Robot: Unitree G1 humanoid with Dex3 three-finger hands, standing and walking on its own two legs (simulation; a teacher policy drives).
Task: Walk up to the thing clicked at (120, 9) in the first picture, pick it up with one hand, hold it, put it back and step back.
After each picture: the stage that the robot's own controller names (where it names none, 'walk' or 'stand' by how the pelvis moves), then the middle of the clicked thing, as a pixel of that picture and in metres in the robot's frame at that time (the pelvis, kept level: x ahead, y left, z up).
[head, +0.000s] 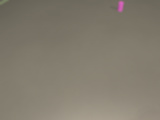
stand; (120, 6) +2.09 -0.47 -0.72
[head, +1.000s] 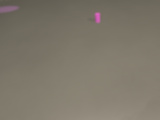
walk; (97, 17) +1.99 +0.00 -0.70
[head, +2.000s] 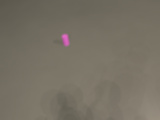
walk; (65, 40) +1.39 +0.30 -0.72
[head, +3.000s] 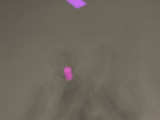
walk; (68, 73) +0.90 +0.25 -0.72
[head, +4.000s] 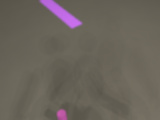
walk; (62, 117) +0.52 +0.20 -0.70
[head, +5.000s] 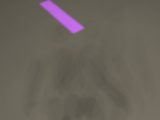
stand; out of the picture +0.39 +0.21 -0.72
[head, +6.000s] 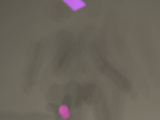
stand; (64, 112) +0.43 +0.19 -0.70
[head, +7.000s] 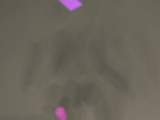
stand; (61, 114) +0.41 +0.20 -0.69
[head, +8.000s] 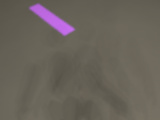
stand; out of the picture +0.38 +0.24 -0.71
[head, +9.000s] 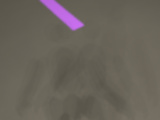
stand; out of the picture +0.40 +0.19 -0.70
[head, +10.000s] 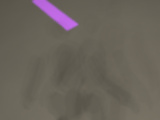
walk; out of the picture +0.36 +0.24 -0.71
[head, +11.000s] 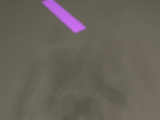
stand; out of the picture +0.39 +0.18 -0.71
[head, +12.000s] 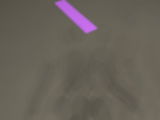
stand; out of the picture +0.41 +0.17 -0.71
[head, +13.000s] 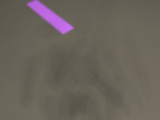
stand; out of the picture +0.33 +0.23 -0.71
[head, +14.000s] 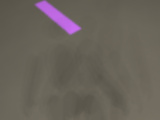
stand; out of the picture +0.34 +0.21 -0.73
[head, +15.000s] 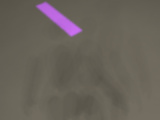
stand; out of the picture +0.33 +0.20 -0.73
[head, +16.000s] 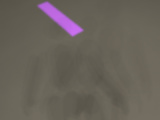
stand; out of the picture +0.33 +0.19 -0.73
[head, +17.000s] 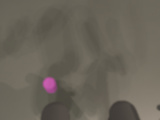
go down; (50, 85) +0.41 +0.18 -0.48
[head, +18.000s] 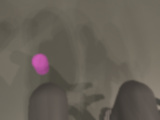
go down; (41, 64) +0.45 +0.20 -0.32
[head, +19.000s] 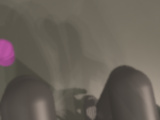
close in; (4, 53) +0.44 +0.22 -0.24
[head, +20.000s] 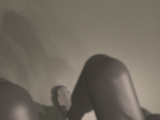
close; out of the picture +0.43 +0.25 -0.23
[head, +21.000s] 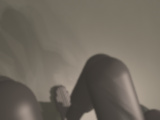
lift; out of the picture +0.42 +0.25 -0.23
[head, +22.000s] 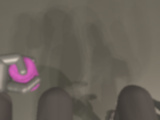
lift; (26, 75) +0.34 +0.21 -0.06
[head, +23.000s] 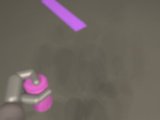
hold; (39, 93) +0.32 +0.18 +0.03
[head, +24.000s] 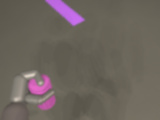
hold; (43, 92) +0.32 +0.17 +0.00
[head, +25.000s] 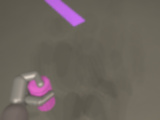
hold; (42, 94) +0.32 +0.17 -0.01
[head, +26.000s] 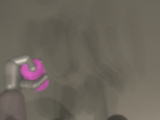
crouch; (36, 75) +0.38 +0.18 -0.06
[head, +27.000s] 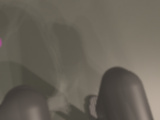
lower; out of the picture +0.49 +0.24 -0.11
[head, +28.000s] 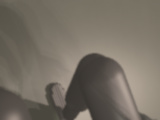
lower; out of the picture +0.45 +0.28 -0.23
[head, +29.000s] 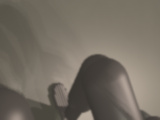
lower; out of the picture +0.45 +0.27 -0.23
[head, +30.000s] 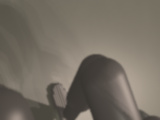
lower; out of the picture +0.45 +0.27 -0.24
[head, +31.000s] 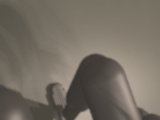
lower; out of the picture +0.45 +0.27 -0.24
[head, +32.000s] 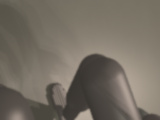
open; out of the picture +0.45 +0.26 -0.24
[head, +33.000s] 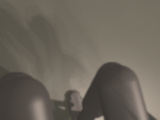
stand; out of the picture +0.45 +0.25 -0.25
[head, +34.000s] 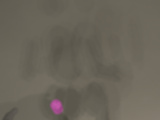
stand; (57, 107) +0.41 +0.18 -0.59
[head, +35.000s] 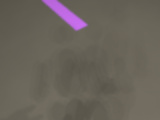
stand; out of the picture +0.39 +0.18 -0.67
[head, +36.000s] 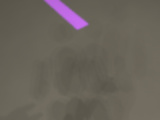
stand; out of the picture +0.39 +0.18 -0.67
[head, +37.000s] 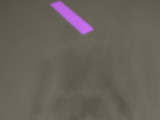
stand; out of the picture +0.40 +0.17 -0.72
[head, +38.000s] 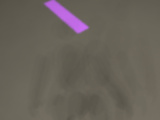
stand; out of the picture +0.38 +0.19 -0.72
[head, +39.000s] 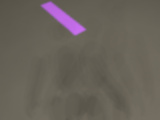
stand; out of the picture +0.37 +0.19 -0.73
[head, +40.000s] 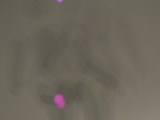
walk; (59, 101) +0.48 +0.20 -0.70
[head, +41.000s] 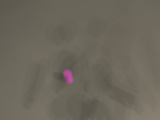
walk; (68, 76) +0.75 +0.23 -0.70
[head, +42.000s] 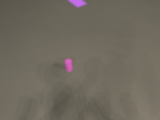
stand; (68, 65) +1.03 +0.19 -0.70
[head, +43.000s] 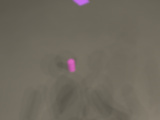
stand; (71, 65) +1.01 +0.17 -0.73
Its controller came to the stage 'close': yes
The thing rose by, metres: 0.71
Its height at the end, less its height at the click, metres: +0.00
